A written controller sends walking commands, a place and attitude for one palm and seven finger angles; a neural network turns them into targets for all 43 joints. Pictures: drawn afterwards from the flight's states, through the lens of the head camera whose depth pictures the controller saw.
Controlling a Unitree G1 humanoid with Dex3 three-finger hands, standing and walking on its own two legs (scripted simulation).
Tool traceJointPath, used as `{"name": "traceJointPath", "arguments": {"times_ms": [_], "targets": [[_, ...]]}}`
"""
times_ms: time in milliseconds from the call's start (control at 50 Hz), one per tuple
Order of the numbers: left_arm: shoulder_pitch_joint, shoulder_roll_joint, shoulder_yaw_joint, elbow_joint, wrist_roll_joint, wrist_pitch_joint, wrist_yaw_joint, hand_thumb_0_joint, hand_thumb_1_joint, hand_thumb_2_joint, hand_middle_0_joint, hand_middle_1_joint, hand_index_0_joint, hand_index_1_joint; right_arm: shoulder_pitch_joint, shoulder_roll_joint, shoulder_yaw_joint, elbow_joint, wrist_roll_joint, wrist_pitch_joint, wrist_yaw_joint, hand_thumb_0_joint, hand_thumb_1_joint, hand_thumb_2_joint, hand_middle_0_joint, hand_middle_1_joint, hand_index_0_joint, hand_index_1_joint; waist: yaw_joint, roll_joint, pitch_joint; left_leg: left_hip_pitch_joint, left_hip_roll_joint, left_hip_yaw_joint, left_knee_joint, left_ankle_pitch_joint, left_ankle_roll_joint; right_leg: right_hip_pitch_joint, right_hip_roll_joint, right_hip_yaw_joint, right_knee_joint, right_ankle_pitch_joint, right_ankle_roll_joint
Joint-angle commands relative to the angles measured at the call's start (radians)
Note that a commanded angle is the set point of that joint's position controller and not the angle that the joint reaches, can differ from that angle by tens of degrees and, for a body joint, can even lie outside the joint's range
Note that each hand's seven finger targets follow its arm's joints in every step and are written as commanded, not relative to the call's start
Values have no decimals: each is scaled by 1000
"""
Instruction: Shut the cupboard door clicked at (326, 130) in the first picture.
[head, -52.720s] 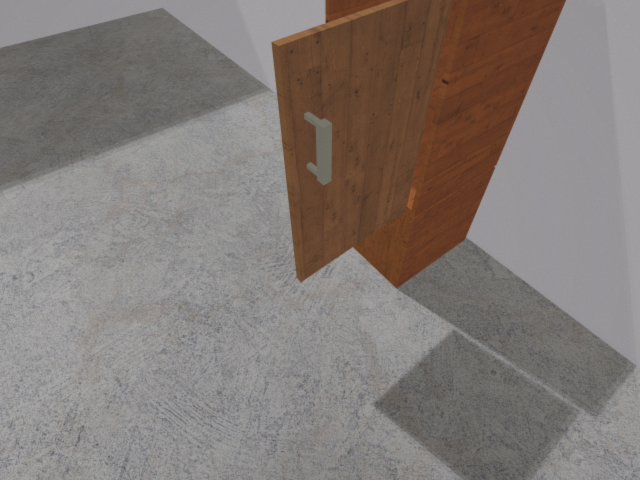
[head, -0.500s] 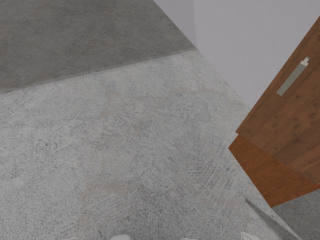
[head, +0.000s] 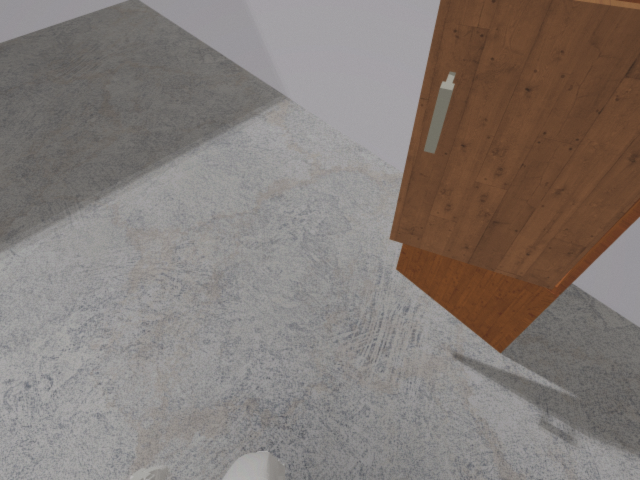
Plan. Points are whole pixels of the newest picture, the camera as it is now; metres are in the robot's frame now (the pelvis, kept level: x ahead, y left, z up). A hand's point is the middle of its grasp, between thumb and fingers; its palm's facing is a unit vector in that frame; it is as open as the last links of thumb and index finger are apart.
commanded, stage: turn to face it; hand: left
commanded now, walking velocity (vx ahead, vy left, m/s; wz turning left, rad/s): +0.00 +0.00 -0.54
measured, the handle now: (440, 113) +0.66 -0.16 +0.07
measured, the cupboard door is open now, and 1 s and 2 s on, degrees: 25 25 25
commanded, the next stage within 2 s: take the last steps up to it in 0.46 s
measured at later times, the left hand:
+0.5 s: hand (200, 449) +0.17 +0.19 -0.16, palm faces -0.23 -0.94 -0.24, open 7.4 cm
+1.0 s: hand (238, 411) +0.23 +0.15 -0.17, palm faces -0.37 -0.92 -0.13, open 7.4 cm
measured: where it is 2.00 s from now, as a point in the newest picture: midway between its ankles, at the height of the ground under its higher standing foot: outside the picture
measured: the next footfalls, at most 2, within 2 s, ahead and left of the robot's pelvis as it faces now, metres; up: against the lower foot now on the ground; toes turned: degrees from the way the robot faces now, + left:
left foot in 0.16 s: +0.08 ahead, +0.14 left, +0.00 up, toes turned -2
right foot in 0.50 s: +0.00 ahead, -0.11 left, +0.00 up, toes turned -16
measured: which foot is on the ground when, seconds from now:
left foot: up 0.00-0.14, down 0.16-0.50, up 0.52-0.76, down 0.78-1.00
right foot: down 0.00-0.16, up 0.18-0.48, down 0.50-0.78, up 0.80-1.00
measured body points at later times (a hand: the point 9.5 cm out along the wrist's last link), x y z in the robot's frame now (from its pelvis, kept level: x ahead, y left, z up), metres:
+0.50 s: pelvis +0.02 +0.01 +0.00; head +0.06 +0.00 +0.44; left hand +0.19 +0.24 -0.14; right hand -0.01 -0.24 -0.15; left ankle +0.05 +0.14 -0.73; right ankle -0.04 -0.10 -0.73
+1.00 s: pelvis +0.10 +0.00 +0.01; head +0.14 +0.02 +0.46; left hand +0.25 +0.20 -0.15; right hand -0.01 -0.22 -0.12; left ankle +0.09 +0.11 -0.73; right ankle +0.04 -0.15 -0.64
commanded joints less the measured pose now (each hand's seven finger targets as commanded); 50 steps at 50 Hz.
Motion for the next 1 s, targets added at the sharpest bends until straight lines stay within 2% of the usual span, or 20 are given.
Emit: {"name": "traceJointPath", "arguments": {"times_ms": [0, 100, 140, 160, 240, 360, 420, 440, 480, 500, 540, 580, 680, 720, 740, 760, 780, 800, 860, 980], "targets": [[7, 230, 57, -69, 2, -14, 17, 0, 900, 900, -200, -300, -200, -300, -17, -51, -15, -105, 6, -35, 2, 0, -900, -900, 200, 300, 200, 300, 18, -172, -117, 19, -24, -1, -176, 21, -2, 97, -239, 260, -137, 490, -176], [-59, 193, 54, -79, -9, -1, 13, 0, 900, 900, -200, -300, -200, -300, 127, -78, -18, -69, 7, -60, -7, 0, -900, -900, 200, 300, 200, 300, -53, -130, -136, 328, -20, -19, -609, 252, 25, -68, -143, 244, -19, 314, -70], [6, 107, 34, -106, -18, 4, 1, 0, 900, 900, -200, -300, -200, -300, 163, -235, -42, -80, -16, -68, -15, 0, -900, -900, 200, 300, 200, 300, -43, 289, -170, 439, 382, -406, -747, 444, 223, -280, 49, 8, 379, -329, 35], [-28, 135, 34, -108, -7, 5, 0, 0, 900, 900, -200, -300, -200, -300, 158, -224, -36, -77, -20, -69, -18, 0, -900, -900, 200, 300, 200, 300, -53, 235, -149, 368, 402, -423, -742, 448, 275, -274, 13, 39, 547, -347, 34], [-30, 99, 42, -68, -7, 17, -21, 0, 900, 900, -200, -300, -200, -300, 41, -141, -17, -94, -25, -68, -23, 0, -900, -900, 200, 300, 200, 300, 1, 150, -88, 301, 250, -140, -705, 543, 229, -240, -37, -5, 584, -204, 60], [-60, 63, 22, -65, -6, 16, -21, 0, 900, 900, -200, -300, -200, -300, 109, -150, -30, -28, -21, -58, -16, 0, -900, -900, 200, 300, 200, 300, -30, 175, -113, 343, 243, -78, -671, 554, 228, -105, -12, -85, 263, -175, 44], [15, 70, 23, -39, -8, 4, -13, 0, 900, 900, -200, -300, -200, -300, 87, -157, -38, -17, -12, -53, -11, 0, -900, -900, 200, 300, 200, 300, 8, 150, -150, 307, 227, -32, -580, 534, 184, 60, -2, -104, -6, 26, 26], [52, 102, 30, -26, -4, -1, -8, 0, 900, 900, -200, -300, -200, -300, 84, -145, -40, -17, -6, -51, -7, 0, -900, -900, 200, 300, 200, 300, 22, 90, -150, 241, 198, 0, -522, 445, 141, 158, -28, -65, -120, 121, 13], [101, 249, 51, -3, 7, -21, 10, 0, 900, 900, -200, -300, -200, -300, 28, -30, -16, -65, 2, -45, 4, 0, -900, -900, 200, 300, 200, 300, 58, -293, -99, -75, -18, 107, -188, -162, 30, 249, -386, 341, -251, 408, -150], [111, 264, 45, -5, 0, -17, 13, 0, 900, 900, -200, -300, -200, -300, -17, -39, -13, -82, 2, -31, 0, 0, -900, -900, 200, 300, 200, 300, 73, -199, -78, -62, -9, -2, -76, -176, 39, 152, -399, 314, -232, 439, -203], [47, 198, 40, 1, 2, -26, 28, 0, 900, 900, -200, -300, -200, -300, 15, -53, -17, -41, 0, -28, -9, 0, -900, -900, 200, 300, 200, 300, 27, -299, -92, -139, -8, -52, 50, -99, 34, 204, -323, 282, -199, 541, -202], [-1, 162, 31, -9, -2, -25, 27, 0, 900, 900, -200, -300, -200, -300, 58, -46, -15, -12, -4, -33, 1, 0, -900, -900, 200, 300, 200, 300, -5, -226, -113, -71, 0, -14, 34, -11, 20, 181, -253, 164, -197, 425, -179], [6, 181, 43, 19, 6, -35, 9, 0, 900, 900, -200, -300, -200, -300, 62, -19, -10, -20, -11, -60, 13, 0, -900, -900, 200, 300, 200, 300, -2, -196, -56, 79, -19, 51, -310, 3, 34, 81, -228, 197, -242, 20, -184], [-16, 162, 42, 27, -5, -31, 1, 0, 900, 900, -200, -300, -200, -300, 165, -22, -7, 16, -14, -78, 5, 0, -900, -900, 200, 300, 200, 300, -53, -161, -55, 303, -46, 89, -534, 150, 39, -45, -165, 165, -170, -78, -135], [-10, 117, 32, 23, -12, -28, -5, 0, 900, 900, -200, -300, -200, -300, 243, -70, -14, 43, -18, -92, -2, 0, -900, -900, 200, 300, 200, 300, -82, -22, -75, 457, 22, -13, -664, 117, 59, -162, -101, 117, -27, -125, -88], [7, 42, 17, 2, -15, -26, -15, 0, 900, 900, -200, -300, -200, -300, 334, -179, -40, 65, -35, -98, -8, 0, -900, -900, 200, 300, 200, 300, -107, 281, -91, 560, 291, -378, -771, -8, 145, -349, 30, -22, 272, -241, -21], [-65, 65, 16, -45, -5, -30, -22, 0, 900, 900, -200, -300, -200, -300, 390, -229, -44, 64, -38, -99, -23, 0, -900, -900, 200, 300, 200, 300, -136, 218, -69, 529, 444, -561, -858, -62, 245, -437, 8, -5, 463, -305, -12], [-110, 81, 24, -39, 13, -25, -24, 0, 900, 900, -200, -300, -200, -300, 373, -206, -38, 75, -37, -103, -28, 0, -900, -900, 200, 300, 200, 300, -120, 169, -22, 474, 423, -539, -867, 9, 228, -478, -25, 45, 602, -230, -9], [-60, 65, 30, 9, 9, -25, -42, 0, 900, 900, -200, -300, -200, -300, 246, -95, -3, 46, -28, -120, -30, 0, -900, -900, 200, 300, 200, 300, -44, 100, 12, 395, 314, -229, -822, 368, 188, -424, -77, 30, 659, -39, 16], [-96, 14, 7, 24, 3, -12, -47, 0, 900, 900, -200, -300, -200, -300, 305, -77, -7, 110, -23, -123, -25, 0, -900, -900, 200, 300, 200, 300, -47, 115, -7, 460, 245, 23, -787, 602, 175, -395, -76, -49, 444, 88, 32]]}}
